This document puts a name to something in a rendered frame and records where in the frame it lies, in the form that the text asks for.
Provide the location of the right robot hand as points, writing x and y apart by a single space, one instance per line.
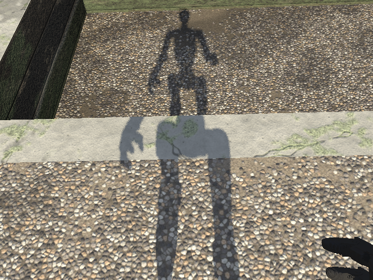
358 249

